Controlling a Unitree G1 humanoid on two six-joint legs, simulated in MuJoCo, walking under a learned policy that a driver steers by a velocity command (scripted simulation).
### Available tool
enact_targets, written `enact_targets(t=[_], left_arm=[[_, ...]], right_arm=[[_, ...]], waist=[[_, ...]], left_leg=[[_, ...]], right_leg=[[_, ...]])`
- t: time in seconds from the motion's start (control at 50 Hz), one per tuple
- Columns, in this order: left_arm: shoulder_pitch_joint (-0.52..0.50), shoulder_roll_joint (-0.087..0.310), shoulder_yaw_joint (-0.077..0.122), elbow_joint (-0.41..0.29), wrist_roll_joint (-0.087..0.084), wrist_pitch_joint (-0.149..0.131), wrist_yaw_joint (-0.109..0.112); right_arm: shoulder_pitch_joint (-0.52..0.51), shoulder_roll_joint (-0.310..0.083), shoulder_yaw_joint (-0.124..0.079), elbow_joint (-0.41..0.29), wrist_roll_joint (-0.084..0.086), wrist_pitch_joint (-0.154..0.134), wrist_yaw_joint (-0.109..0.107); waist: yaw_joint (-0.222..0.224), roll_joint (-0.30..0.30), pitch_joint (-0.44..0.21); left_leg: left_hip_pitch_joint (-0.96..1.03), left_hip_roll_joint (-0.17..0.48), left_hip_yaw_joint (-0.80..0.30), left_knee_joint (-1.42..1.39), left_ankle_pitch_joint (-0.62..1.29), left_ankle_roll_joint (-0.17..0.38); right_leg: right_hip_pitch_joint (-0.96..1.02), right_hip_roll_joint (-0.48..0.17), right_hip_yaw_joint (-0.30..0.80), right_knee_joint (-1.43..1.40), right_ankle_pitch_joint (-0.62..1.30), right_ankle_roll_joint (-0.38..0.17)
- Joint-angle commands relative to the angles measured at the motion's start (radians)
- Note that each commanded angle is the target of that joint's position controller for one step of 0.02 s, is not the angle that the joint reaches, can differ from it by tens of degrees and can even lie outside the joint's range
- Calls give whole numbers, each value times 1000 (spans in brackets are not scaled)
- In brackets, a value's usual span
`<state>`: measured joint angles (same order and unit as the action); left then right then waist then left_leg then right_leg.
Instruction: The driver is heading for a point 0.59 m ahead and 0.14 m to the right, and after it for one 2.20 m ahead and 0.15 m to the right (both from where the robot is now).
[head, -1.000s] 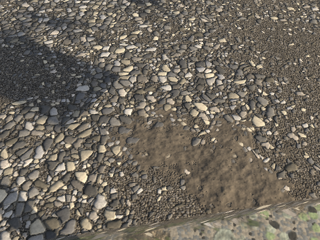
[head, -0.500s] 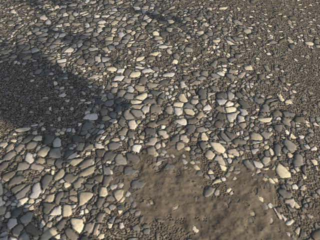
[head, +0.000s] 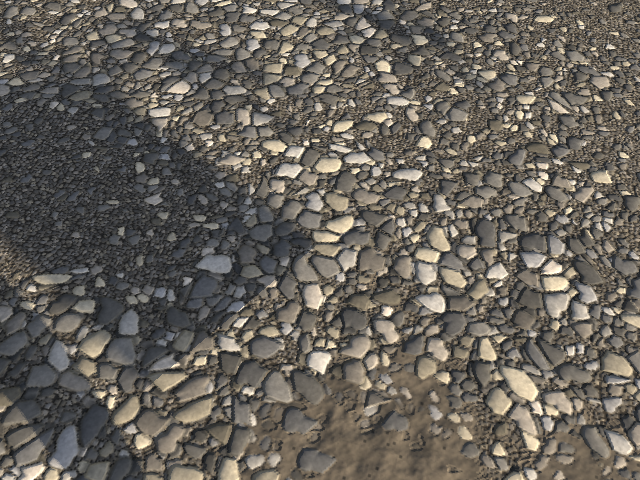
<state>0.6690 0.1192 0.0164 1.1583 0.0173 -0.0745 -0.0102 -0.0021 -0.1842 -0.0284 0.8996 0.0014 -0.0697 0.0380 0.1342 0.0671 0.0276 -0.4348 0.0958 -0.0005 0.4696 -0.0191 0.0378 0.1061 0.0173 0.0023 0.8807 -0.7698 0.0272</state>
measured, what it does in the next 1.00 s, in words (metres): walks ahead, turning right: right foot, then left foot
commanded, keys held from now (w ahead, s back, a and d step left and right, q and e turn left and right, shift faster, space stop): w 0.26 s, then w+e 0.52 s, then e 0.22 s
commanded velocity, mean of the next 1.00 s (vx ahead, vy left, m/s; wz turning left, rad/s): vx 0.46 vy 0.00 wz -0.31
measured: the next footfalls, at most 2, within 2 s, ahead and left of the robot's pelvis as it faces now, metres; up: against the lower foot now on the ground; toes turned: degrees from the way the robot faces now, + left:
right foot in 0.48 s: +0.46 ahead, -0.09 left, +0.00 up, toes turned -5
left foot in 0.96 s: +0.74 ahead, +0.05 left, +0.00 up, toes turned -24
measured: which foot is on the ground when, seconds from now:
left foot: down 0.00-0.48, up 0.50-0.94, down 0.96-1.00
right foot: up 0.00-0.46, down 0.48-0.96, up 0.98-1.00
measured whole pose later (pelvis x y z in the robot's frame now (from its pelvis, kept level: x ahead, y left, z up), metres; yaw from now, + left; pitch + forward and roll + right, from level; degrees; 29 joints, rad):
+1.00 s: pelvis +0.56 +0.00 -0.01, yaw -21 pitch +4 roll +0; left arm 0.34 0.27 0.08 0.81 -0.02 -0.03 0.03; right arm -0.02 -0.23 -0.04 0.77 -0.02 -0.11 -0.01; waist 0.07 -0.02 0.01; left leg -0.49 -0.04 -0.04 0.48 -0.06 0.01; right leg -0.30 0.12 0.21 0.85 -0.56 -0.02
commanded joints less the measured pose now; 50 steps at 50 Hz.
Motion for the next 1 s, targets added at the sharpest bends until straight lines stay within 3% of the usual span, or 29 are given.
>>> enact_targets(t=[0.02, 0.04, 0.06, 0.08, 0.1, 0.12, 0.14, 0.16, 0.2, 0.24, 0.3, 0.4, 0.46, 0.48, 0.5, 0.52, 0.54, 0.56, 0.58, 0.6, 0.66, 0.72, 0.78, 0.86, 0.92, 0.94, 0.96, 0.98, 1.0], left_arm=[[135, 38, -4, -48, -119, -65, 28], [5, 63, 11, -87, -131, -73, 36], [-194, 107, 24, -150, -106, -63, 49], [-204, 82, 28, -180, -102, -50, 58], [-195, 66, 29, -191, -69, -34, 62], [-184, 48, 32, -200, -54, -21, 54], [-184, 34, 33, -210, -60, -10, 54], [-234, 56, 44, -232, -67, -6, 54], [-341, 91, 53, -280, -37, -13, 55], [-432, 91, 50, -313, -19, -22, 43], [-583, 93, 37, -362, -39, -16, 16], [-742, 120, 38, -432, -42, -11, -21], [-684, 151, 53, -438, -35, -14, -34], [-539, 193, 76, -399, -33, -14, -38], [-336, 289, 111, -354, -28, -9, -30], [-218, 378, 128, -327, -37, -9, -27], [-171, 304, 110, -311, -33, -2, -18], [-273, 273, 102, -331, -30, -4, -7], [-382, 250, 93, -364, -28, -7, -4], [-448, 228, 86, -381, -24, -11, -8], [-477, 223, 80, -395, -27, -14, -5], [-396, 268, 93, -384, -37, -14, 19], [-343, 269, 95, -372, -40, -7, 28], [-297, 264, 97, -352, -42, 15, 30], [-353, 256, 96, -388, -46, 32, 48], [-385, 232, 89, -412, -42, 32, 49], [-396, 179, 72, -450, -25, 27, 49], [-168, 141, 58, -443, -35, 20, 43], [-116, 250, 70, -423, -47, 27, 38]], right_arm=[[643, -271, -81, 142, 66, -20, 7], [590, -209, -67, 147, 49, -8, 10], [434, -96, -31, 129, 37, 3, 3], [339, -113, -28, 99, 9, -8, -5], [294, -109, -23, 95, -2, -16, -5], [264, -86, -15, 96, -7, -22, 0], [225, -90, -10, 94, -12, -25, 1], [191, -63, 3, 91, -1, -40, 0], [223, -96, 2, 109, -9, -46, -27], [280, -130, -3, 122, -9, -41, -50], [335, -192, -25, 133, 12, -36, -64], [443, -173, -40, 175, 8, -15, -64], [397, -207, -52, 141, 1, 3, -63], [368, -206, -50, 124, 2, 8, -64], [342, -196, -43, 88, -8, -1, -67], [452, -76, 4, 77, -27, -36, -35], [395, -143, -15, 81, 0, -79, -13], [271, -197, -32, 27, 31, -100, -12], [202, -195, -31, 1, 24, -105, -23], [186, -186, -40, -5, 7, -96, -34], [224, -150, -50, -28, -6, -51, -52], [113, -125, -44, -74, -18, -39, -64], [-2, -111, -37, -113, -8, -42, -57], [-58, -138, -41, -163, -3, -41, -55], [12, -176, -54, -159, -6, -53, -50], [82, -201, -63, -145, -17, -59, -53], [217, -271, -77, -134, -39, -57, -61], [254, -298, -78, -134, -45, -40, -58], [231, -260, -78, -146, -10, -23, -53]], waist=[[-294, 247, -571], [-276, 164, -455], [-243, -21, -237], [-200, 10, -193], [-152, -62, -172], [-115, -50, -140], [-77, -60, -105], [-66, -33, -31], [-75, 5, 44], [-90, 2, 21], [-134, -16, 24], [-184, -79, 56], [-134, -13, -40], [-56, -12, -115], [17, -81, -235], [-30, -324, -397], [3, -268, -438], [-10, -235, -263], [-52, -96, -177], [-101, -23, -127], [-173, -59, -101], [-143, -103, -65], [-101, -135, -43], [-85, -176, -60], [-141, -197, -97], [-176, -182, -140], [-216, -63, -281], [-132, 205, -436], [-125, 187, -458]], left_leg=[[1108, 323, -552, 84, 448, 283], [980, 317, -556, -43, 146, 278], [743, 244, -429, -117, 107, 198], [581, 298, -416, -130, 228, 251], [428, 274, -362, -141, 305, 258], [310, 249, -312, -149, 293, 244], [206, 220, -273, -186, 185, 226], [140, 187, -220, -224, 161, 184], [16, 77, -77, -282, 225, 164], [42, 52, -44, -276, 291, 166], [194, 106, -56, -311, 283, 159], [502, 170, -12, -221, 308, 126], [530, 141, 54, -21, 707, 97], [477, 102, 89, 164, 794, 76], [224, 53, 120, 469, 584, 33], [-211, -157, 62, 873, -316, -31], [-365, -148, -112, 969, -503, -5], [-466, -97, -112, 943, -426, 9], [-416, -51, -105, 850, -344, 12], [-329, -26, -94, 760, -307, 1], [-165, -4, -75, 590, -298, -31], [-162, -29, -53, 382, -133, -65], [-101, -73, -51, 163, 49, -63], [-20, -136, -56, 51, 73, -60], [79, -137, -74, -65, 51, -32], [205, -84, -85, -107, 150, -5], [480, 111, -229, -37, 456, 65], [760, 376, -529, 14, 712, 259], [718, 419, -633, -16, 456, 291]], right_leg=[[-852, 79, 173, 901, 33, -17], [-934, 10, 129, 930, 99, -23], [-980, -47, 28, 894, 195, -32], [-972, -62, 17, 928, 301, -26], [-903, -111, 18, 893, 353, -34], [-866, -131, 39, 891, 381, -64], [-847, -158, 54, 814, 409, -83], [-875, -180, 88, 653, 492, -102], [-780, -159, 38, 281, 667, -70], [-703, -133, 14, 20, 832, -54], [-716, -107, 2, -177, 912, -63], [-877, -80, 19, -252, 798, -130], [-675, 9, -91, -273, 631, -168], [-470, 44, -99, -320, 679, -198], [-122, -72, 110, -314, 827, -270], [294, -328, 629, -418, 709, -473], [369, -338, 789, -538, 566, -458], [250, -307, 660, -563, 574, -403], [69, -274, 549, -587, 672, -366], [-101, -246, 477, -610, 775, -346], [-329, -184, 359, -651, 853, -325], [-400, -149, 300, -677, 811, -314], [-429, -106, 274, -663, 719, -265], [-376, -96, 306, -528, 890, -210], [-305, -83, 385, -390, 883, -167], [-340, -35, 362, -277, 859, -130], [-486, 33, 277, -11, 638, -79], [-719, 145, 202, 236, 14, -35], [-800, 41, 192, 396, 66, -12]])
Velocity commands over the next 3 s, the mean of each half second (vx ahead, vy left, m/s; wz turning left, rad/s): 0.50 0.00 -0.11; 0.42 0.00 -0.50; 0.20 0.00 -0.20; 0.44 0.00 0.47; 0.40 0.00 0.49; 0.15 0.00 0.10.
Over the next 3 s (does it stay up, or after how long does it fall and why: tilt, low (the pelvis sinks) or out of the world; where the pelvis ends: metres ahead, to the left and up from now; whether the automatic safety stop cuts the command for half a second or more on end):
stays up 1.22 -0.07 -0.01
